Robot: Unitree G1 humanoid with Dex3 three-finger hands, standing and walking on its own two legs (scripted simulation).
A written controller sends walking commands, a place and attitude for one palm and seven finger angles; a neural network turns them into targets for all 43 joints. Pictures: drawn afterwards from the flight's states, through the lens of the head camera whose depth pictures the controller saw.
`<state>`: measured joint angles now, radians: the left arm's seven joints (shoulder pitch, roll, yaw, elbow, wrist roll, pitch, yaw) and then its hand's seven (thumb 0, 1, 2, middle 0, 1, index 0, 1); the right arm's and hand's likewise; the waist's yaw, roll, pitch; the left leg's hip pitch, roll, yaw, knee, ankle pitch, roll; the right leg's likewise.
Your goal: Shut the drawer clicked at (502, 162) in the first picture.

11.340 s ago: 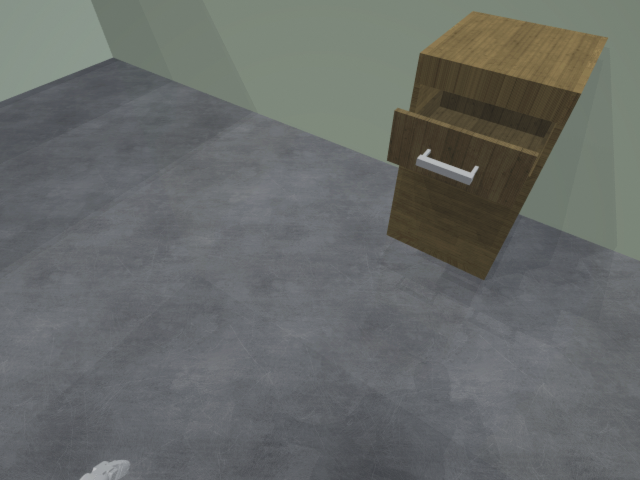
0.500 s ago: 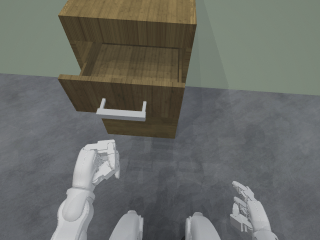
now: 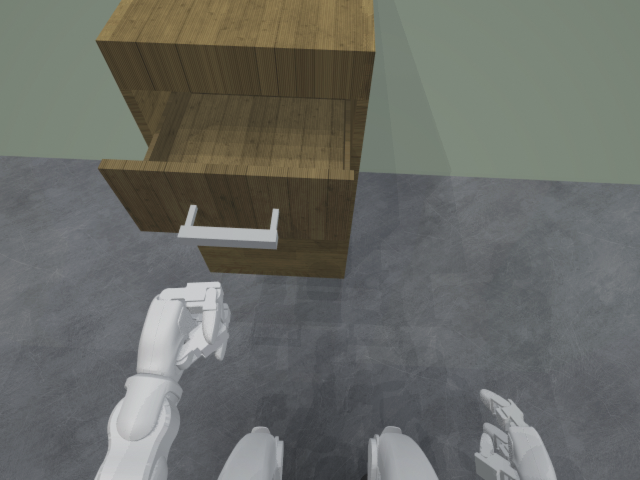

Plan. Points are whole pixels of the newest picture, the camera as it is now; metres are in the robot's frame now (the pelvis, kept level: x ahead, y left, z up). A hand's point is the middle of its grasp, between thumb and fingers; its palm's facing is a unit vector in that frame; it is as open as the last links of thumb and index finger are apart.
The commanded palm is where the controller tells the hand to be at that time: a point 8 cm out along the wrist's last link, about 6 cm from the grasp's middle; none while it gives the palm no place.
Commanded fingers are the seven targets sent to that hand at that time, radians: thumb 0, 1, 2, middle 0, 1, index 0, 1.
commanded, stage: raise the hand and make a fist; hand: left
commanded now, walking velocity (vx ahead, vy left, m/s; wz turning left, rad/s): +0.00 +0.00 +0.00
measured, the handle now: (231, 225) +0.50 +0.16 -0.07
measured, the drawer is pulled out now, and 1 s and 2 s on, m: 0.18 0.18 0.18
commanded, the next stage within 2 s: bring the fist close to the handle in 0.10 s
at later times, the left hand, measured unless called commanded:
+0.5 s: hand (225, 316) +0.31 +0.13 +0.01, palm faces -0.07 -1.00 -0.03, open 3.3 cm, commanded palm +0.30 +0.18 +0.01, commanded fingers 0.00 0.90 0.90 -1.40 -1.60 -1.40 -1.60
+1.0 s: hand (241, 298) +0.35 +0.12 -0.04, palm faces -0.07 -1.00 -0.05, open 3.3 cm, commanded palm +0.34 +0.18 -0.04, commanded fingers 0.00 0.90 0.90 -1.40 -1.60 -1.40 -1.60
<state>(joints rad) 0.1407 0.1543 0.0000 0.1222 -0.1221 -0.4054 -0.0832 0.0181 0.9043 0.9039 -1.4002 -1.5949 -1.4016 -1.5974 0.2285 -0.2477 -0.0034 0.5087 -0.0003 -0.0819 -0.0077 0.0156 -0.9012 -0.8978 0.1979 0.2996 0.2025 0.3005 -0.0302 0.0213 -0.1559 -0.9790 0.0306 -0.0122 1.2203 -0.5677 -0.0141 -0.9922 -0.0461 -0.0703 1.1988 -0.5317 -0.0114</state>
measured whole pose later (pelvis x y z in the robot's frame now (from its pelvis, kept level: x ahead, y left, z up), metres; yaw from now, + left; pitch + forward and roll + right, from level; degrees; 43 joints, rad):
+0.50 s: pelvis -0.01 +0.00 -0.02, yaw +0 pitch +21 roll -1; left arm -0.04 0.16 0.06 0.32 -0.14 -0.46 -0.13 0.02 0.90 0.90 -1.40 -1.60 -1.40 -1.60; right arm 0.19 -0.24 0.00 0.54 -0.01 -0.08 -0.01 0.01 -0.90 -0.90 0.20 0.30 0.20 0.30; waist -0.03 0.01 -0.17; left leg -1.09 0.03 -0.02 1.30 -0.59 -0.01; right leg -1.10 -0.05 -0.07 1.28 -0.55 -0.01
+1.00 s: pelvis -0.03 +0.01 -0.05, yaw -1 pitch +26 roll -1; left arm -0.29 0.17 0.09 0.54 -0.10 -0.51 -0.07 0.02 0.90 0.90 -1.40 -1.60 -1.40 -1.60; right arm 0.19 -0.24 0.01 0.58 -0.02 -0.03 0.02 0.01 -0.90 -0.90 0.20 0.30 0.20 0.30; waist -0.07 0.02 -0.19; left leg -1.29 0.03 -0.01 1.45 -0.61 0.00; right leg -1.30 -0.05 -0.05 1.41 -0.56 0.00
